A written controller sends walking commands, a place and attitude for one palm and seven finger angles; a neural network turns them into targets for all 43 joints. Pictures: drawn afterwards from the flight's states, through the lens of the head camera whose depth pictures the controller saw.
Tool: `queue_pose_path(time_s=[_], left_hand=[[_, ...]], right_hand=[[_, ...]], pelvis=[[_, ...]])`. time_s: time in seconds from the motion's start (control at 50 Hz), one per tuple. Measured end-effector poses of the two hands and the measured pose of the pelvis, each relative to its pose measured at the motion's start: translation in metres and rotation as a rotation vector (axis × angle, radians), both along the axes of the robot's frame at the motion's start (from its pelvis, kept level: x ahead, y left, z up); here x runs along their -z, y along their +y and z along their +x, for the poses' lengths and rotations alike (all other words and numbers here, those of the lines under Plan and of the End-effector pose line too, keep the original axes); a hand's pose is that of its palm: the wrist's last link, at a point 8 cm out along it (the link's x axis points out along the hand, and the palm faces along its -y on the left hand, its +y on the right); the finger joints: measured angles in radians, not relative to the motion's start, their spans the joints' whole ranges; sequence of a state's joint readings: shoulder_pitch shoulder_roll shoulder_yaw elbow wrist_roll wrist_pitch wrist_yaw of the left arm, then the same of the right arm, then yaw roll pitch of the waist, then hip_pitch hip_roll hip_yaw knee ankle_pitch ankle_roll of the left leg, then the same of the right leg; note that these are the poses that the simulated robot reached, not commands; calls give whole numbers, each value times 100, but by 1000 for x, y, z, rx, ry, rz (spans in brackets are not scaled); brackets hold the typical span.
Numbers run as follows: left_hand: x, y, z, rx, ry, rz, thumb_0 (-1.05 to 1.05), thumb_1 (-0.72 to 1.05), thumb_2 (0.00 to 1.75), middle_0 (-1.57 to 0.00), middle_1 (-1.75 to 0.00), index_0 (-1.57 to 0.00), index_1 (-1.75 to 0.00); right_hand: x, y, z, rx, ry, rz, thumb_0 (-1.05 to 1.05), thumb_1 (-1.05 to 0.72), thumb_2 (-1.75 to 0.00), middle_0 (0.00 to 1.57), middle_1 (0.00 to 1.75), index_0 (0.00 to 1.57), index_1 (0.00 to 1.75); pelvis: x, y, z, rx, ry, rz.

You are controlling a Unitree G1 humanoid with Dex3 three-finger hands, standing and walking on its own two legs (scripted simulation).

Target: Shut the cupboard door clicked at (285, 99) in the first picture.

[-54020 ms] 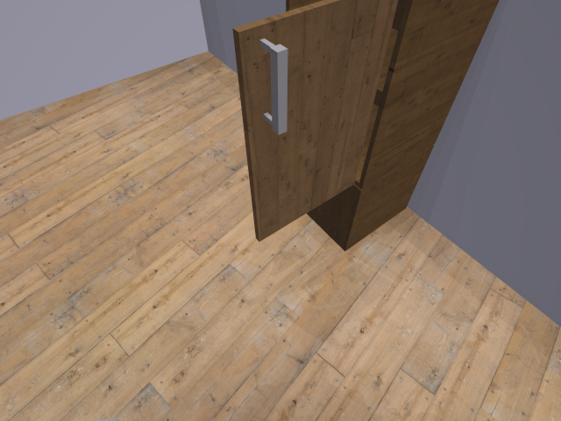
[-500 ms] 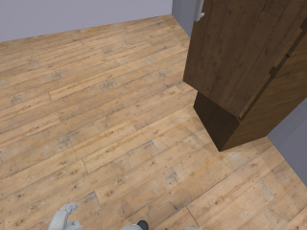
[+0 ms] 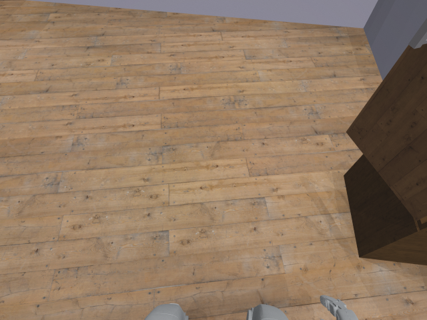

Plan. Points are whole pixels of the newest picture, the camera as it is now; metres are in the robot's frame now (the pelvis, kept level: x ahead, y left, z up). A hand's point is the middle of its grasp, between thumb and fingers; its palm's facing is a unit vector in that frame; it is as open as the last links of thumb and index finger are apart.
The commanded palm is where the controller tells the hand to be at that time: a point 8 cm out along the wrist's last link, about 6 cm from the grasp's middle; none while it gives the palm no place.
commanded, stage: walk to a spot facing it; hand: left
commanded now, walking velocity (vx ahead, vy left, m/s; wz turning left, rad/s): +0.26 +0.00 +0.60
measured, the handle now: out of the picture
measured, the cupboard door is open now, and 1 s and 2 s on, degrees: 25 25 25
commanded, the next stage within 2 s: turn to face it in 1.26 s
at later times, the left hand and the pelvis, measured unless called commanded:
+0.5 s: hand out of the picture +0.02 +0.15 -0.15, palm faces +0.40 -0.89 -0.20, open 7.4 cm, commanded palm none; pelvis +0.09 -0.02 +0.02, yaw +22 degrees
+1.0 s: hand (86, 233) +0.27 +0.31 -0.12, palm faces +0.52 -0.82 -0.25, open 7.4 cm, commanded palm none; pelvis +0.25 +0.05 +0.01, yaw +34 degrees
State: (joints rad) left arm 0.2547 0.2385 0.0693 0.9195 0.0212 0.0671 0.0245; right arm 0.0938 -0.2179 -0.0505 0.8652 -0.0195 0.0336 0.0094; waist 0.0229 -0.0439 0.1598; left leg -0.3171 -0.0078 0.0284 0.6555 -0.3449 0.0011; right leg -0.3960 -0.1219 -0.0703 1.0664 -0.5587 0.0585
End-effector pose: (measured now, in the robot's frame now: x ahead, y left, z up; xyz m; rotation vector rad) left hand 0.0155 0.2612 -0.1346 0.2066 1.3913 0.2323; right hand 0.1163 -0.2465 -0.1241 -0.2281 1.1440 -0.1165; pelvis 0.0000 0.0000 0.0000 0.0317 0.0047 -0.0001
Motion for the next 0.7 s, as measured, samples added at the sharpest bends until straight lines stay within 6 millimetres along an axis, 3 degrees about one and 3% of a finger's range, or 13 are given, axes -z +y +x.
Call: queue_pose_path(time_s=[0.1, 0.2, 0.28, 0.36, 0.46, 0.54, 0.6, 0.64, 0.7], left_hand=[[-15, -5, 22, -41, -104, 8, 1, 90, 90, -20, -30, -20, -30], [-23, -19, 42, -47, -236, 43, 0, 90, 90, -20, -30, -20, -30], [-28, -35, 29, -123, -231, 46, 0, 90, 90, -20, -30, -20, -30], [-30, -52, 13, -199, -152, 8, 0, 90, 90, -20, -30, -20, -30], [-23, -68, -7, -320, -85, -48, 0, 90, 90, -20, -30, -20, -30], [-10, -71, -27, -420, -14, -92, 0, 90, 90, -20, -30, -20, -30], [6, -63, -39, -469, 45, -122, 0, 90, 90, -20, -30, -20, -30], [13, -49, -36, -474, 75, -126, 0, 90, 90, -20, -30, -20, -30], [11, -20, -8, -483, 30, -90, 1, 90, 90, -20, -30, -20, -30]], right_hand=[[-4, -1, 14, -61, 1, 6, 0, -90, -89, 20, 30, 20, 30], [10, -20, 30, -96, 22, 25, 0, -90, -89, 20, 30, 20, 30], [6, -28, 53, -141, 49, 18, 1, -91, -89, 20, 30, 20, 30], [-9, -21, 83, -182, 43, 28, 1, -91, -89, 20, 30, 20, 30], [-15, 11, 127, -293, 64, 31, 1, -91, -90, 20, 30, 19, 30], [-12, 55, 173, -406, 49, 35, 1, -91, -90, 20, 30, 19, 30], [-5, 90, 209, -468, -33, 37, 1, -91, -90, 20, 30, 19, 30], [-3, 104, 222, -476, -74, 35, 1, -91, -89, 20, 30, 20, 30], [-6, 112, 227, -479, -62, 19, 0, -91, -89, 20, 30, 20, 30]], pelvis=[[-7, -11, 6, -63, -7, -18], [2, -32, 22, -132, -6, -16], [-5, -37, 38, -194, -14, -20], [-17, -36, 57, -260, -5, -15], [-21, -27, 81, -348, -2, -14], [-15, -9, 100, -404, -6, -19], [2, 13, 115, -425, -10, -35], [8, 21, 121, -436, -22, -25], [3, 30, 134, -459, -21, -19]])
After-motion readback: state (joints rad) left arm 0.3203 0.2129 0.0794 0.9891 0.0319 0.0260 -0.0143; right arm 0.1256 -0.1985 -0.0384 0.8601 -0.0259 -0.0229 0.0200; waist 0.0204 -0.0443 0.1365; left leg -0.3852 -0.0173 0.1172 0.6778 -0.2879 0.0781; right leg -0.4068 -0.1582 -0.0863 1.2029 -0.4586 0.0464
